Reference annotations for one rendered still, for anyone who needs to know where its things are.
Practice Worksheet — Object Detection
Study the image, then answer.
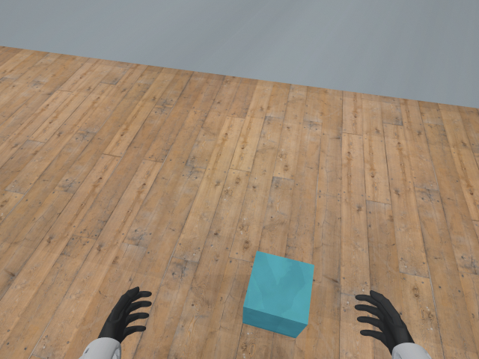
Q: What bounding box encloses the robot right hand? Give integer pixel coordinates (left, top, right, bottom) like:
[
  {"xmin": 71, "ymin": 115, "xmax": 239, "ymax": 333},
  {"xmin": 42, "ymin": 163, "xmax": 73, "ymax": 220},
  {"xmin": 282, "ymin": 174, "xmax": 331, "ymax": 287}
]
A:
[{"xmin": 355, "ymin": 290, "xmax": 415, "ymax": 356}]

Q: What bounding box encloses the carton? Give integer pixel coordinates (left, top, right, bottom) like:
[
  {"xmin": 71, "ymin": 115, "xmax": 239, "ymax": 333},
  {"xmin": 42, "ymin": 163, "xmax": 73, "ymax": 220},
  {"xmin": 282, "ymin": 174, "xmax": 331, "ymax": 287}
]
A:
[{"xmin": 242, "ymin": 251, "xmax": 314, "ymax": 338}]

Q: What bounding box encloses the left robot forearm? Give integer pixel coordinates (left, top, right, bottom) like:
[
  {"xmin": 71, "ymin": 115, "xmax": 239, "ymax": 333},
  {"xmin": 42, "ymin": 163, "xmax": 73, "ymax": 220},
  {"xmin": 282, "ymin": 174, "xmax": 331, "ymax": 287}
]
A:
[{"xmin": 79, "ymin": 337, "xmax": 121, "ymax": 359}]

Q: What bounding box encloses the right robot forearm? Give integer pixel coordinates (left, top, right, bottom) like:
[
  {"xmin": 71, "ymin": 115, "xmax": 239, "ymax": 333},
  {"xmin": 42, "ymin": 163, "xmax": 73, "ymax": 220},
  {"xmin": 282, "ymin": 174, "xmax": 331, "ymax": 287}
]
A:
[{"xmin": 391, "ymin": 343, "xmax": 432, "ymax": 359}]

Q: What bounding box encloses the robot left hand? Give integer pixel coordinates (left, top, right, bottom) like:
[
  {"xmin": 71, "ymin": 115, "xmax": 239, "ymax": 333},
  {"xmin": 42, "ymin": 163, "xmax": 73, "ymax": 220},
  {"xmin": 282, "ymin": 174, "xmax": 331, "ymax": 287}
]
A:
[{"xmin": 97, "ymin": 286, "xmax": 152, "ymax": 343}]

